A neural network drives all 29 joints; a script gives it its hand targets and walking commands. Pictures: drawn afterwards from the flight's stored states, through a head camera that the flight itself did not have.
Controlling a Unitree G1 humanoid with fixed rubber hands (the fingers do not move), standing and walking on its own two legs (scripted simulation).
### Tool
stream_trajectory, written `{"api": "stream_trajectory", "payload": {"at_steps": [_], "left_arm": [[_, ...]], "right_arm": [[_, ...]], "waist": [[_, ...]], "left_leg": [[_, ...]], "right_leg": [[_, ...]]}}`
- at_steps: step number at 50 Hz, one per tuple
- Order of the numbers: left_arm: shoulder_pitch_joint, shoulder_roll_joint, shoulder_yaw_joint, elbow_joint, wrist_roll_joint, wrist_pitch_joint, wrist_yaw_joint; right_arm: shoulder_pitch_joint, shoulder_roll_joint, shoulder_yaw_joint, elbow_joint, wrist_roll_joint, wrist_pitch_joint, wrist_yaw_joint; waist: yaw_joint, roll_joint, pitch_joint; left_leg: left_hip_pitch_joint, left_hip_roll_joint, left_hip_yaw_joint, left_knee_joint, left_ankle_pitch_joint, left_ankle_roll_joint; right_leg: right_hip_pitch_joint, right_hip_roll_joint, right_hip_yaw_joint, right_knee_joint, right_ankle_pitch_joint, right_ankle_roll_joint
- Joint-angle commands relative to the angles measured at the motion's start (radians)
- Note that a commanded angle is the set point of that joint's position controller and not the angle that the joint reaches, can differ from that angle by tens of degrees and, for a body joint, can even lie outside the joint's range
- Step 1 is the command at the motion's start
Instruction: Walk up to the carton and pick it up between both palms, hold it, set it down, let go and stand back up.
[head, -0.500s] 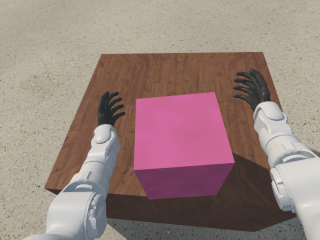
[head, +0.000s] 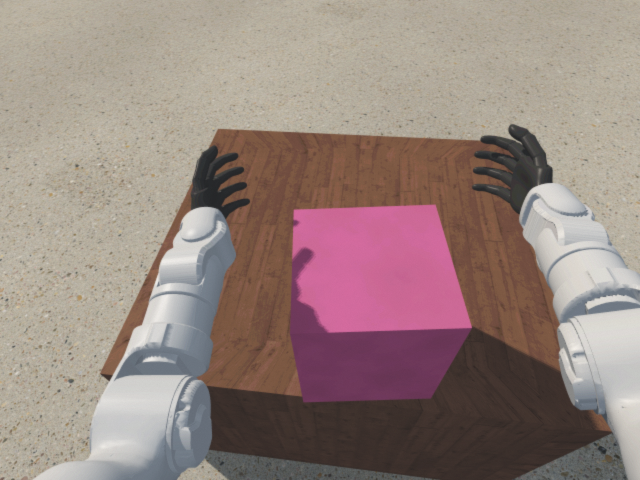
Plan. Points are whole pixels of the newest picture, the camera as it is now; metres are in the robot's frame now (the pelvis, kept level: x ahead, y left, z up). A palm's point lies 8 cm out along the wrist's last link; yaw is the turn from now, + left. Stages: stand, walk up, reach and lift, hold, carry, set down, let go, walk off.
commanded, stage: set down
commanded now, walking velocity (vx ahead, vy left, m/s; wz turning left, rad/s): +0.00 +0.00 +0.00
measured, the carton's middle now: (365, 308) +0.40 +0.03 -0.07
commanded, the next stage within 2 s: none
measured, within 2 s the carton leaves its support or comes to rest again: neither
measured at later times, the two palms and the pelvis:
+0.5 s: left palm (200, 286) +0.32 +0.24 +0.05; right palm (551, 264) +0.43 -0.19 +0.06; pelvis +0.00 -0.01 +0.00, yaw +0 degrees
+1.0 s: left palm (195, 337) +0.27 +0.23 +0.01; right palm (568, 340) +0.36 -0.22 +0.01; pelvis +0.00 -0.01 +0.00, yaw +0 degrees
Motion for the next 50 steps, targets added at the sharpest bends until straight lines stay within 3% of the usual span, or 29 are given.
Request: {"api": "stream_trajectory", "payload": {"at_steps": [1, 3, 7, 12, 13, 14, 16, 17, 19, 20, 21, 22, 23, 25, 26, 28, 29, 33, 34, 35, 36, 38, 39, 42, 43, 45, 47, 49, 50], "left_arm": [[-0.239, 0.096, -0.075, -0.173, 0.081, 0.007, -0.009], [-0.160, 0.080, -0.069, -0.153, 0.090, -0.022, -0.025], [-0.094, 0.059, -0.102, -0.324, 0.070, -0.099, -0.035], [-0.071, 0.086, -0.102, -0.375, 0.043, -0.186, -0.043], [0.004, 0.066, -0.126, -0.337, 0.041, -0.189, -0.045], [-0.014, 0.083, -0.126, -0.359, 0.033, -0.208, -0.048], [0.076, 0.060, -0.141, -0.358, 0.024, -0.227, -0.046], [0.008, 0.098, -0.118, -0.393, 0.031, -0.238, -0.043], [0.060, 0.089, -0.137, -0.332, 0.024, -0.241, -0.045], [0.085, 0.082, -0.126, -0.351, 0.027, -0.258, -0.042], [0.062, 0.094, -0.126, -0.323, 0.023, -0.258, -0.036], [0.096, 0.071, -0.149, -0.348, 0.014, -0.267, -0.035], [0.254, 0.022, -0.157, -0.334, 0.031, -0.269, -0.042], [0.125, 0.080, -0.131, -0.344, 0.032, -0.283, -0.048], [0.207, 0.055, -0.136, -0.315, 0.038, -0.284, -0.050], [0.257, 0.042, -0.155, -0.397, 0.042, -0.304, -0.045], [0.416, -0.036, -0.177, -0.365, 0.062, -0.305, -0.054], [0.304, 0.044, -0.160, -0.421, 0.043, -0.347, -0.045], [0.394, 0.019, -0.178, -0.444, 0.049, -0.358, -0.042], [0.319, 0.037, -0.186, -0.456, 0.025, -0.363, -0.042], [0.296, 0.056, -0.178, -0.404, 0.031, -0.366, -0.040], [0.448, 0.004, -0.186, -0.390, 0.045, -0.374, -0.039], [0.369, 0.021, -0.183, -0.417, 0.044, -0.385, -0.040], [0.506, -0.012, -0.197, -0.430, 0.061, -0.414, -0.042], [0.527, -0.017, -0.209, -0.411, 0.061, -0.414, -0.047], [0.468, 0.019, -0.174, -0.374, 0.063, -0.423, -0.044], [0.449, 0.016, -0.201, -0.428, 0.033, -0.437, -0.035], [0.490, -0.004, -0.216, -0.370, 0.029, -0.445, -0.034], [0.498, 0.009, -0.207, -0.382, 0.041, -0.458, -0.029]], "right_arm": [[-0.282, -0.206, -0.054, -0.146, -0.048, -0.014, 0.014], [-0.207, -0.155, -0.037, -0.137, -0.043, -0.027, 0.011], [-0.124, -0.151, -0.055, -0.235, -0.043, -0.108, 0.006], [-0.109, -0.103, -0.049, -0.326, -0.054, -0.161, 0.008], [-0.041, -0.109, -0.058, -0.285, -0.048, -0.165, 0.014], [-0.060, -0.099, -0.038, -0.334, -0.047, -0.176, 0.013], [0.055, -0.102, -0.047, -0.308, -0.043, -0.193, 0.018], [-0.041, -0.115, -0.050, -0.359, -0.022, -0.206, 0.021], [0.020, -0.132, -0.058, -0.316, -0.037, -0.209, 0.029], [0.009, -0.108, -0.027, -0.373, -0.024, -0.215, 0.030], [-0.004, -0.122, -0.049, -0.359, -0.024, -0.223, 0.034], [0.025, -0.106, -0.025, -0.403, -0.010, -0.233, 0.034], [0.207, -0.093, 0.000, -0.312, 0.001, -0.235, 0.040], [0.095, -0.131, -0.059, -0.340, -0.032, -0.251, 0.033], [0.146, -0.105, -0.034, -0.337, -0.036, -0.255, 0.037], [0.203, -0.115, -0.022, -0.376, -0.005, -0.292, 0.047], [0.360, -0.092, -0.021, -0.331, -0.008, -0.299, 0.046], [0.241, -0.115, -0.038, -0.438, -0.020, -0.339, 0.054], [0.364, -0.096, -0.032, -0.401, -0.008, -0.346, 0.059], [0.281, -0.137, -0.052, -0.437, -0.007, -0.357, 0.061], [0.255, -0.118, -0.041, -0.434, -0.010, -0.352, 0.066], [0.422, -0.093, -0.012, -0.410, -0.009, -0.364, 0.072], [0.365, -0.116, -0.036, -0.415, -0.014, -0.369, 0.069], [0.490, -0.087, -0.017, -0.423, 0.003, -0.413, 0.070], [0.539, -0.096, -0.023, -0.377, -0.005, -0.420, 0.071], [0.447, -0.096, -0.027, -0.410, -0.020, -0.421, 0.071], [0.442, -0.106, -0.029, -0.455, -0.018, -0.434, 0.084], [0.494, -0.093, -0.028, -0.406, 0.001, -0.439, 0.090], [0.510, -0.071, -0.010, -0.433, -0.010, -0.452, 0.089]], "waist": [[-0.029, -0.038, -0.389], [-0.039, -0.064, -0.347], [-0.072, -0.036, -0.465], [-0.066, -0.051, -0.461], [-0.094, -0.040, -0.414], [-0.070, -0.039, -0.427], [-0.104, -0.056, -0.414], [-0.063, -0.031, -0.456], [-0.090, -0.057, -0.360], [-0.051, -0.069, -0.394], [-0.073, -0.072, -0.388], [-0.060, -0.078, -0.435], [-0.086, -0.082, -0.353], [-0.093, -0.064, -0.357], [-0.088, -0.090, -0.326], [-0.076, -0.049, -0.402], [-0.120, -0.052, -0.347], [-0.087, -0.058, -0.352], [-0.102, -0.037, -0.347], [-0.106, -0.053, -0.367], [-0.084, -0.052, -0.310], [-0.102, -0.095, -0.280], [-0.099, -0.068, -0.290], [-0.115, -0.055, -0.314], [-0.144, -0.063, -0.262], [-0.105, -0.082, -0.223], [-0.106, -0.085, -0.276], [-0.127, -0.091, -0.249], [-0.102, -0.077, -0.269]], "left_leg": [[0.269, -0.042, 0.038, -0.108, 0.354, -0.045], [0.251, -0.052, 0.048, -0.120, 0.337, -0.036], [0.309, -0.063, 0.057, -0.091, 0.466, -0.043], [0.251, -0.068, 0.075, -0.103, 0.384, -0.019], [0.265, -0.069, 0.062, -0.106, 0.375, -0.021], [0.248, -0.069, 0.070, -0.109, 0.347, -0.013], [0.268, -0.070, 0.057, -0.103, 0.358, -0.018], [0.248, -0.070, 0.073, -0.092, 0.353, -0.014], [0.247, -0.067, 0.068, -0.115, 0.291, -0.006], [0.238, -0.066, 0.075, -0.113, 0.286, -0.003], [0.235, -0.066, 0.075, -0.107, 0.268, 0.002], [0.248, -0.062, 0.077, -0.102, 0.307, -0.001], [0.266, -0.061, 0.053, -0.111, 0.320, -0.005], [0.259, -0.065, 0.074, -0.114, 0.291, -0.007], [0.243, -0.063, 0.064, -0.121, 0.279, 0.003], [0.322, -0.061, 0.067, -0.100, 0.377, -0.009], [0.339, -0.062, 0.036, -0.099, 0.409, -0.016], [0.280, -0.068, 0.055, -0.106, 0.284, 0.010], [0.309, -0.067, 0.057, -0.104, 0.332, 0.001], [0.321, -0.064, 0.052, -0.100, 0.325, 0.000], [0.276, -0.063, 0.057, -0.108, 0.245, 0.009], [0.306, -0.066, 0.051, -0.119, 0.285, 0.010], [0.291, -0.068, 0.059, -0.122, 0.270, 0.004], [0.318, -0.072, 0.049, -0.098, 0.335, 0.003], [0.329, -0.072, 0.039, -0.113, 0.314, 0.001], [0.276, -0.076, 0.055, -0.135, 0.197, 0.023], [0.277, -0.068, 0.041, -0.132, 0.174, 0.023], [0.260, -0.074, 0.034, -0.126, 0.164, 0.026], [0.274, -0.070, 0.041, -0.124, 0.173, 0.019]], "right_leg": [[0.410, 0.074, -0.018, -0.044, 0.068, -0.027], [0.454, 0.070, -0.012, -0.051, 0.069, -0.024], [0.490, 0.071, -0.016, -0.035, 0.196, -0.021], [0.470, 0.059, -0.016, -0.048, 0.111, -0.011], [0.466, 0.057, -0.015, -0.060, 0.096, -0.017], [0.458, 0.056, -0.006, -0.059, 0.067, -0.017], [0.461, 0.052, -0.015, -0.051, 0.087, -0.019], [0.445, 0.048, -0.004, -0.048, 0.066, -0.017], [0.411, 0.047, -0.008, -0.071, -0.010, -0.015], [0.413, 0.047, -0.006, -0.057, -0.019, -0.012], [0.383, 0.050, -0.006, -0.059, -0.031, -0.012], [0.410, 0.054, -0.003, -0.058, 0.003, -0.013], [0.467, 0.048, 0.004, -0.059, 0.035, -0.017], [0.417, 0.048, 0.000, -0.062, 0.003, -0.019], [0.436, 0.046, -0.003, -0.071, -0.012, -0.018], [0.433, 0.047, 0.003, -0.059, 0.063, -0.021], [0.475, 0.046, 0.000, -0.050, 0.125, -0.027], [0.405, 0.041, 0.002, -0.057, -0.003, -0.016], [0.429, 0.042, 0.000, -0.052, 0.047, -0.022], [0.389, 0.048, -0.002, -0.055, 0.015, -0.018], [0.355, 0.039, 0.006, -0.071, -0.074, -0.018], [0.414, 0.045, 0.005, -0.070, -0.002, -0.019], [0.408, 0.043, 0.006, -0.063, -0.008, -0.021], [0.445, 0.037, 0.017, -0.056, 0.064, -0.021], [0.429, 0.039, 0.004, -0.067, 0.047, -0.018], [0.398, 0.031, 0.013, -0.074, -0.070, -0.016], [0.368, 0.032, 0.006, -0.073, -0.098, -0.017], [0.349, 0.023, 0.019, -0.073, -0.096, -0.017], [0.363, 0.029, 0.016, -0.065, -0.094, -0.019]]}}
